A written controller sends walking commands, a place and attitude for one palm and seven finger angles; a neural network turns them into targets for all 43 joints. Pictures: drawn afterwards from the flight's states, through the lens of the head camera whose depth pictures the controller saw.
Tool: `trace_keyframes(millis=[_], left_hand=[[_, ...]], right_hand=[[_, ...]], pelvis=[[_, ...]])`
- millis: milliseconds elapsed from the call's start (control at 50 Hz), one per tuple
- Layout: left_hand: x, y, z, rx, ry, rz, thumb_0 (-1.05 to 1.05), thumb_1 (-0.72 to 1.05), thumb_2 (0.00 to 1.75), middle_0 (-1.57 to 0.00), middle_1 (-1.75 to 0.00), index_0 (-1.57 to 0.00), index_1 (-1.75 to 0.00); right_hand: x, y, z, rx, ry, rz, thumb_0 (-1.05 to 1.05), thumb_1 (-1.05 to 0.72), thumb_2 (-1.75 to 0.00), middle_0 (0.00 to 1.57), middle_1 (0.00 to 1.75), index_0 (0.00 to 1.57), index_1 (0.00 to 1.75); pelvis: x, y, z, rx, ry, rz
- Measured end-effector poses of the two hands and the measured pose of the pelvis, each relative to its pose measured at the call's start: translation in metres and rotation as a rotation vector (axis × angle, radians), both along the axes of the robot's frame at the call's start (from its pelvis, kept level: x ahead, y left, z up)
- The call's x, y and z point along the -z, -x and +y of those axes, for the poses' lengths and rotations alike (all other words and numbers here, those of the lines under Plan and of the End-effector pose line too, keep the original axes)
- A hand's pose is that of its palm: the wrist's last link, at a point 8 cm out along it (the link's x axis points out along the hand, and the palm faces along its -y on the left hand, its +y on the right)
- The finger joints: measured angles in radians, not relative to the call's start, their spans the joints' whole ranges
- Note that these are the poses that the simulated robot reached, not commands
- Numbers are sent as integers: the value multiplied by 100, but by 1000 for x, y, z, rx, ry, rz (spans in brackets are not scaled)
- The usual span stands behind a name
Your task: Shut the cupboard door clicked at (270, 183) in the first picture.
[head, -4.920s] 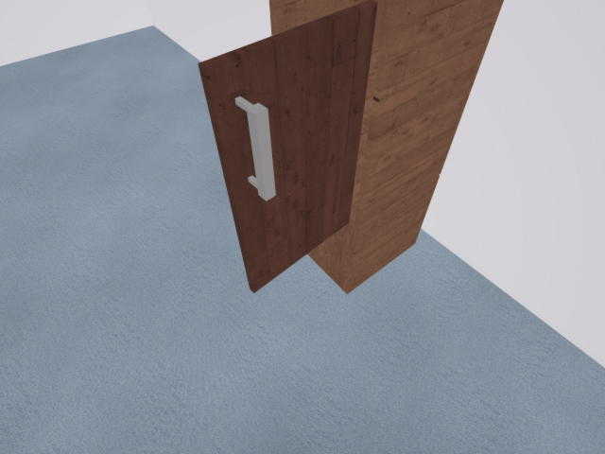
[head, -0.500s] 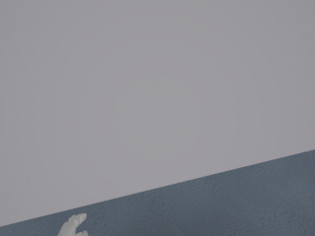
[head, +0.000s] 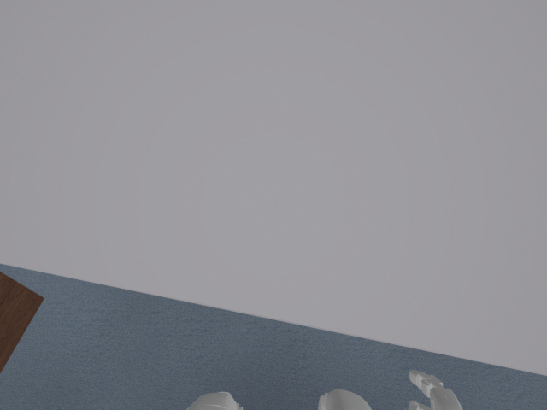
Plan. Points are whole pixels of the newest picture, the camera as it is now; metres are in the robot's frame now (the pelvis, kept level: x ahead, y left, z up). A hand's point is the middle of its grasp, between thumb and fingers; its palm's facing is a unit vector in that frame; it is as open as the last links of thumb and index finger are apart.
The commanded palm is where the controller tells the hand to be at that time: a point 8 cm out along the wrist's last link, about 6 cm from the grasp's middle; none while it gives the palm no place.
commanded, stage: turn to face it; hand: left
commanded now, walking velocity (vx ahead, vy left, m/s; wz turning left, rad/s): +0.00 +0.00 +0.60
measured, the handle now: out of the picture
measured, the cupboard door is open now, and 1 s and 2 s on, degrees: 94 94 94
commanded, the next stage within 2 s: none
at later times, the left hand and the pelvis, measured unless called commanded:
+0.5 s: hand out of the picture +0.08 +0.14 -0.14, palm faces +0.27 -0.94 -0.23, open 7.4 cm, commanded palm none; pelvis +0.03 -0.05 +0.01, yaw +18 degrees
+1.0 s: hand out of the picture +0.01 +0.18 -0.14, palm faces +0.57 -0.77 -0.30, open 7.4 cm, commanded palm none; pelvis +0.05 -0.06 +0.01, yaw +35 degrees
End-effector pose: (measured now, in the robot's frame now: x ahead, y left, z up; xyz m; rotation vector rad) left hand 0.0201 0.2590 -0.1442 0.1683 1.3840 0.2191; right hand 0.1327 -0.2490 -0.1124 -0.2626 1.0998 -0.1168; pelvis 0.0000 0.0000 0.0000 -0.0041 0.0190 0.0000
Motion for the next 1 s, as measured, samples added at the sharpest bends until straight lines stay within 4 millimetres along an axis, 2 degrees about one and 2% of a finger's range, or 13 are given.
trace_keyframes(millis=[80,160,260,320,420,520,600,660,740,800,880,1000], left_hand=[[-14,-23,4,-22,-14,-84,1,91,90,-20,-30,-20,-30],[-26,-47,-2,-27,-31,-164,1,91,90,-20,-30,-20,-30],[-36,-74,-22,-30,-54,-242,1,91,90,-20,-30,-20,-30],[-36,-79,-36,-38,-83,-291,0,90,90,-20,-30,-20,-30],[-39,-62,-59,-94,-63,-260,0,90,90,-20,-30,-20,-30],[-31,-32,-71,-189,-22,-219,0,90,90,-20,-30,-20,-30],[-19,2,-59,-284,-17,-191,0,91,90,-20,-30,-21,-30],[-2,32,-44,-355,-16,-153,0,91,90,-20,-30,-21,-30],[-2,58,-29,-416,-42,-86,0,91,90,-20,-30,-20,-30],[-13,62,-24,-448,-59,-98,1,91,90,-20,-30,-20,-30],[-26,57,-24,-476,-83,-138,1,91,90,-20,-30,-20,-30],[-35,42,-42,-517,-126,-195,1,91,90,-20,-30,-20,-30]], right_hand=[[-1,10,7,-17,-14,57,0,-91,-90,20,30,20,30],[4,24,3,-19,-34,119,0,-91,-90,20,30,21,30],[17,37,-17,-13,-53,192,0,-91,-90,20,30,21,30],[32,36,-35,-17,-61,221,0,-91,-90,20,30,21,30],[29,19,-51,-60,-40,251,0,-91,-90,20,30,20,30],[17,-12,-43,-148,-20,238,0,-91,-90,20,30,20,30],[13,-48,-19,-253,2,194,0,-91,-90,20,30,20,30],[14,-76,4,-330,19,120,0,-91,-90,20,30,20,30],[5,-95,25,-389,26,55,0,-91,-90,20,30,20,30],[1,-99,33,-425,27,58,0,-91,-90,20,30,20,30],[3,-103,37,-465,15,90,0,-91,-90,20,30,20,30],[20,-114,28,-506,-14,151,0,-91,-90,20,30,21,30]], pelvis=[[-9,-3,-3,-41,13,6],[-13,-7,-12,-82,19,11],[-10,-14,-32,-139,12,18],[-1,-19,-47,-175,-12,24],[-7,-22,-54,-253,-20,3],[-13,-28,-54,-326,-38,2],[-7,-29,-46,-388,-33,1],[5,-28,-36,-431,-19,3],[2,-27,-33,-462,-9,2],[-5,-28,-33,-491,0,3],[-10,-32,-37,-533,8,5],[-6,-47,-55,-613,0,13]])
